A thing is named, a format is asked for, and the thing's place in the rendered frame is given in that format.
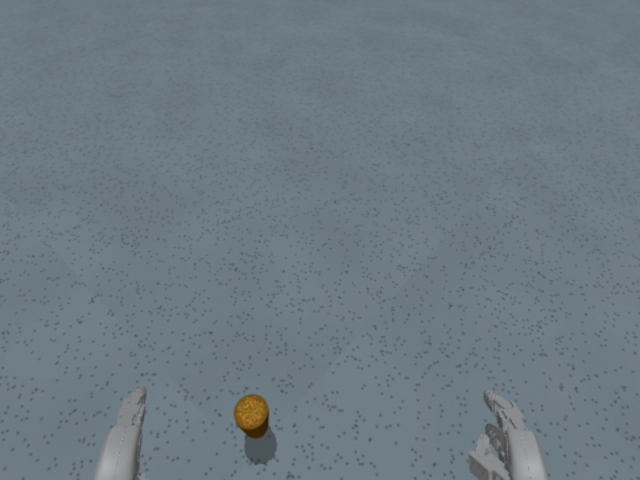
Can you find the cup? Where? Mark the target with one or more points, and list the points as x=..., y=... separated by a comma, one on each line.
x=251, y=415

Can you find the right robot hand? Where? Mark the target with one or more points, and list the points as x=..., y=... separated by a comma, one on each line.
x=520, y=455

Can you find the left robot hand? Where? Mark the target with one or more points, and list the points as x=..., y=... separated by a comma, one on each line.
x=120, y=453

